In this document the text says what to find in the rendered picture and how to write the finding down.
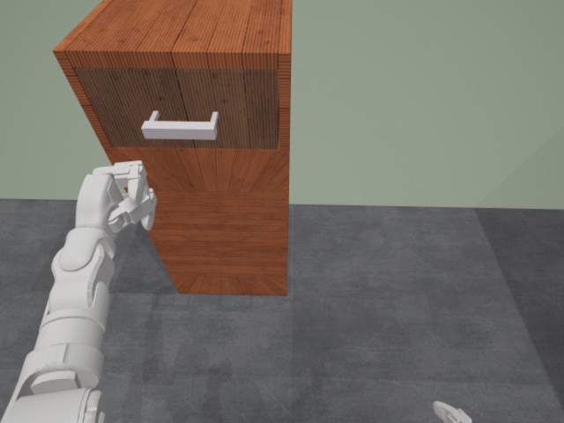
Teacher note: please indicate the drawer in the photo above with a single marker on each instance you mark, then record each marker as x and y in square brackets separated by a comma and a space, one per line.
[247, 102]

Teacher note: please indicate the left robot forearm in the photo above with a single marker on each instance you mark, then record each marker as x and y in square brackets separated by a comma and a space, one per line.
[67, 354]

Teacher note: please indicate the right robot hand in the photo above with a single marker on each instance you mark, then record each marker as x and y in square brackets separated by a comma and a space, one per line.
[449, 414]

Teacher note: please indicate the left robot hand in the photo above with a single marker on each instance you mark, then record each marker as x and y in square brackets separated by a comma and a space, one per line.
[101, 205]

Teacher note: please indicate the robot left upper arm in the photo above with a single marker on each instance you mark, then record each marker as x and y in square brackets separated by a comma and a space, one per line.
[68, 406]

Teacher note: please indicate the cabinet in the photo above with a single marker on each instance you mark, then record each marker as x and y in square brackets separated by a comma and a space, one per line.
[221, 217]

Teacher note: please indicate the handle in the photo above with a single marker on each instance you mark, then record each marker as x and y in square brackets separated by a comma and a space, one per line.
[155, 129]

